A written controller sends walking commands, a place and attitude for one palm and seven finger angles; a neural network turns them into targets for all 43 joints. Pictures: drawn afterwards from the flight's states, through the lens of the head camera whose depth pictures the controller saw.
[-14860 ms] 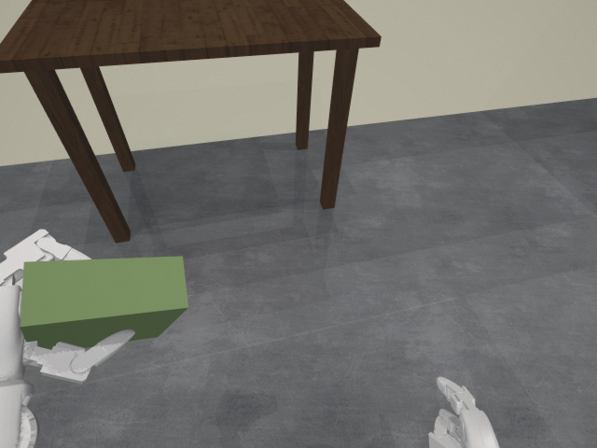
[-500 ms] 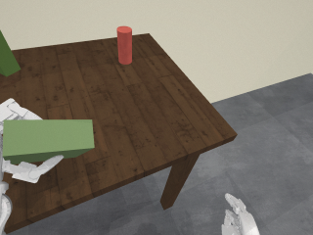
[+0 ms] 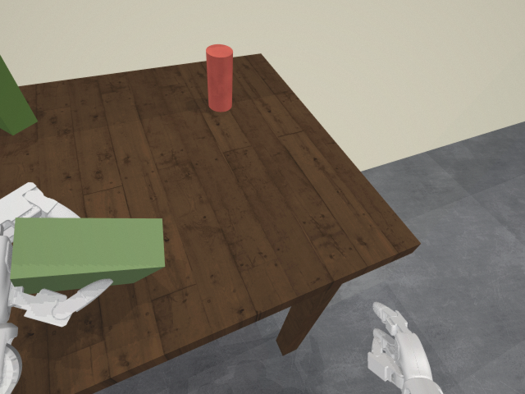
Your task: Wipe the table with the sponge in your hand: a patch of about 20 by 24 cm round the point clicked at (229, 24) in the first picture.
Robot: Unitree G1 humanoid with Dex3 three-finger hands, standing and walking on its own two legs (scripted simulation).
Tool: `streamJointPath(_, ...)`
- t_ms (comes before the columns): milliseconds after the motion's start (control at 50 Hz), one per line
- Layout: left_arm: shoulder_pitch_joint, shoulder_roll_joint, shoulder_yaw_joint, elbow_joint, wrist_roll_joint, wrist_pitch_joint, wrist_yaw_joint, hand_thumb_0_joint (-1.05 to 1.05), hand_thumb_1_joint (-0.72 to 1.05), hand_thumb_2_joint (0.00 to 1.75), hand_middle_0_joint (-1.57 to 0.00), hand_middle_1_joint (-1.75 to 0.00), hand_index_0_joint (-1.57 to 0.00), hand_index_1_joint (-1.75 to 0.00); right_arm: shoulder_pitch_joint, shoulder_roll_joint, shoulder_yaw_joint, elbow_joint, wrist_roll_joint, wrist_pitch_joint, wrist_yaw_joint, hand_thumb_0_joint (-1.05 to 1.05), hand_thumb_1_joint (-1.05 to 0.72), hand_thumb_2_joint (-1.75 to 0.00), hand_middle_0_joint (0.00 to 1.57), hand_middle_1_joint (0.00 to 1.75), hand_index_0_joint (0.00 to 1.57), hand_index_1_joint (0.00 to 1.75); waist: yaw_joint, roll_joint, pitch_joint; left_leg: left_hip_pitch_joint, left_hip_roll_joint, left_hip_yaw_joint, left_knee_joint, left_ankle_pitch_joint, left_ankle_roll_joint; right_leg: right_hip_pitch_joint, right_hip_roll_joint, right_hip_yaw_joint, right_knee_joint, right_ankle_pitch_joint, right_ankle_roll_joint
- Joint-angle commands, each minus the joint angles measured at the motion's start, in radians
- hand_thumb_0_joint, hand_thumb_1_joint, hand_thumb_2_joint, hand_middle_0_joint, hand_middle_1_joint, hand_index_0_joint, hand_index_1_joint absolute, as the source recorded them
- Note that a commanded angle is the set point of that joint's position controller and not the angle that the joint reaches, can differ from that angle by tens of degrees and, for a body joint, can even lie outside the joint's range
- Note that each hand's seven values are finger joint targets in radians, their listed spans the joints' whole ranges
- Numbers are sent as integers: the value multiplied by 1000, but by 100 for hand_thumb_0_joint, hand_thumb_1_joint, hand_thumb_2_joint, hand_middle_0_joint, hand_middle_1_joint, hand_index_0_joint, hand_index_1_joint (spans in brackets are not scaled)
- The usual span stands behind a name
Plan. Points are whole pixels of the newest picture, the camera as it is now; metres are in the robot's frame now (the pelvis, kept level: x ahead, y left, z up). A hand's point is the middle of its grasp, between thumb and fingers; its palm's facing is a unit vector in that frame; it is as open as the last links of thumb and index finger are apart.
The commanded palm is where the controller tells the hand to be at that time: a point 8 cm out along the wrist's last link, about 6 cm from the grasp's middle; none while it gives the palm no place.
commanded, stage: come to a stop and stand still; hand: left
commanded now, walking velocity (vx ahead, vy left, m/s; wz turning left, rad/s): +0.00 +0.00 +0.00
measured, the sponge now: (108, 256) +0.24 +0.21 +0.13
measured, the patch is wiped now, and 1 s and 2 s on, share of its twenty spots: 0.00 0.00 0.00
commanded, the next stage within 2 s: look again from close up in 0.08 s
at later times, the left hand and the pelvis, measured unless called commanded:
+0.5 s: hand (59, 277) +0.20 +0.24 +0.15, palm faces +0.39 -0.85 -0.36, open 9.5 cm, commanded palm +0.14 +0.27 +0.17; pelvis -0.01 -0.01 +0.00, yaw +1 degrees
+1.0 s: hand (92, 308) +0.17 +0.19 +0.15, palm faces +0.35 -0.85 -0.39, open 9.5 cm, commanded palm +0.12 +0.24 +0.17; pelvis -0.05 -0.04 -0.01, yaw +0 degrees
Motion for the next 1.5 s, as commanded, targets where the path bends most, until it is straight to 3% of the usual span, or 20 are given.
streamJointPath(0, -62, 140, 104, -228, -17, -52, 20, 0, 10, 130, -120, -160, -120, -160, -42, -142, -57, -147, 5, -31, -20, 0, -90, -90, 20, 30, 20, 30, 7, 125, -183, 11, 83, -54, -88, 323, -26, 134, -24, 8, 5, 282, -40)
streamJointPath(60, -85, 146, 97, -250, -15, -51, 28, 0, 10, 130, -120, -160, -120, -160, -49, -139, -53, -149, 3, -34, -28, 0, -90, -90, 20, 30, 20, 30, 11, 173, -173, -3, 84, -61, -106, 261, -20, 139, -26, 8, 0, 240, -39)
streamJointPath(320, -40, 131, 100, -155, -12, -31, 35, 0, 10, 130, -120, -160, -120, -160, -54, -139, -55, -133, 8, -33, -32, 0, -90, -90, 20, 30, 20, 30, 7, 87, -138, -11, 77, -61, -130, 123, -17, 105, -26, 27, -43, 164, -39)
streamJointPath(520, -73, 159, 109, -225, -10, -38, 40, 0, 10, 130, -120, -160, -120, -160, -62, -139, -54, -137, 8, -38, -37, 0, -90, -90, 20, 30, 20, 30, 7, 137, -147, -23, 70, -62, -131, 75, -9, 114, -31, 36, -51, 138, -45)
streamJointPath(540, -79, 127, 81, -220, -16, -38, 39, 0, 10, 130, -120, -160, -120, -160, -47, -137, -48, -138, 4, -33, -39, 0, -90, -90, 20, 30, 20, 30, 5, 131, -141, -30, 71, -71, -142, 86, -13, 118, -29, 24, -52, 135, -44)
streamJointPath(700, -64, 137, 101, -219, -30, -40, 33, 0, 10, 130, -120, -160, -120, -160, -39, -140, -62, -152, 11, -26, -34, 0, -90, -90, 20, 30, 20, 30, 15, 141, -141, -47, 134, -76, -134, 219, -22, 97, -15, 18, 18, 185, -30)
streamJointPath(820, -24, 154, 127, -253, -38, -43, 27, 0, 10, 130, -120, -160, -120, -160, -67, -126, -59, -161, 11, -27, -26, 0, -90, -90, 20, 30, 20, 30, 16, 145, -157, -120, 179, -73, -112, 163, -5, 77, -13, 22, 82, 156, -28)
streamJointPath(900, -23, 143, 119, -269, -35, -40, 35, 0, 10, 130, -120, -160, -120, -160, -29, -131, -68, -160, 7, -33, -29, 0, -90, -90, 20, 30, 20, 30, 7, 48, -185, -73, 69, -23, 4, -98, -24, -7, -86, 146, -77, -16, -65)
streamJointPath(980, -40, 150, 115, -299, -32, -16, 59, 0, 10, 130, -120, -160, -120, -160, -36, -135, -56, -132, -2, -21, -43, 0, -90, -90, 20, 30, 20, 30, -12, 0, -169, 56, 11, -20, 186, -98, -28, -208, -186, 234, -194, -302, -135)
streamJointPath(1060, -21, 152, 126, -252, -26, -2, 73, 0, 10, 130, -120, -160, -120, -160, -44, -144, -53, -122, 0, -20, -50, 0, -90, -90, 20, 30, 20, 30, -8, 28, -149, 17, 38, -72, -2, -13, -12, -97, -98, 127, -81, -170, -91)
streamJointPath(1140, 4, 115, 96, -175, -21, -1, 60, 0, 10, 130, -120, -160, -120, -160, -40, -144, -48, -120, 6, -16, -51, 0, -90, -90, 20, 30, 20, 30, -7, 126, -67, -123, 86, -143, -139, -159, 12, -26, -31, 64, -53, -193, -50)
streamJointPath(1160, -1020, 954, 676, -400, 115, -136, 40, 0, 10, 130, -120, -160, -120, -160, 82, -185, -48, -102, -40, -84, -57, 0, -90, -90, 20, 30, 20, 30, 50, -4, 44, -177, 61, -35, 50, 100, 10, -158, -72, 161, -124, 5, -15)
streamJointPath(1180, -481, 332, 250, 150, 24, -107, -5, 0, 10, 130, -120, -160, -120, -160, 20, -57, 1, -70, 3, -90, -49, 0, -90, -90, 20, 30, 20, 30, 1, -37, -173, -49, -20, -19, 58, 82, -3, -89, -135, 141, -80, -2, -89)
streamJointPath(1200, -219, 285, 233, 127, -3, -114, -1, 0, 10, 130, -120, -160, -120, -160, 29, -121, -44, -96, -2, -101, -43, 0, -90, -90, 20, 30, 20, 30, 53, 5, -98, -38, 7, -29, 53, 73, -24, -86, -126, 252, -134, 65, -96)
streamJointPath(1220, -144, 82, 57, 190, -26, -96, -10, 0, 10, 130, -120, -160, -120, -160, 25, -131, -47, -93, 19, -103, -22, 0, -90, -90, 20, 30, 20, 30, 24, 126, -141, 26, 19, -17, 21, 80, -26, -39, -127, 203, -65, 96, -119)
streamJointPath(1240, -203, 128, 60, 66, -18, -108, -11, 0, 10, 130, -120, -160, -120, -160, 43, -165, -62, -100, 11, -97, -13, 0, -90, -90, 20, 30, 20, 30, 19, 171, -172, 23, 21, -25, -17, 81, -25, -24, -102, 165, -40, 63, -103)
streamJointPath(1320, -60, 76, 1, -95, -23, -120, -12, 0, 10, 130, -120, -160, -120, -160, -46, -154, -47, -124, 20, -112, 21, 0, -90, -90, 20, 30, 20, 30, 36, 184, -142, -85, 107, -95, -189, 9, 6, 64, -2, 23, 83, 2, -45)
streamJointPath(1400, -90, 210, 159, -176, -6, -130, 6, 0, 10, 130, -120, -160, -120, -160, -36, -159, -56, -143, 5, -98, 7, 0, -90, -90, 20, 30, 20, 30, 33, 10, -149, -165, 100, -106, -178, -23, 6, 136, -4, 12, 67, 48, -36)
streamJointPath(1420, -111, 282, 232, -214, -6, -134, 17, 0, 10, 130, -120, -160, -120, -160, -57, -162, -53, -139, 4, -95, 4, 0, -90, -90, 20, 30, 20, 30, 30, 54, -175, -127, 98, -91, -182, -14, 5, 131, 8, 5, 88, 56, -32)
streamJointPath(1480, -160, 238, 216, -214, -17, -147, 11, 0, 10, 130, -120, -160, -120, -160, -45, -146, -50, -146, -2, -87, -11, 0, -90, -90, 20, 30, 20, 30, 17, 146, -172, -117, 90, -98, -149, 76, 1, 140, -8, 7, 81, 125, -42)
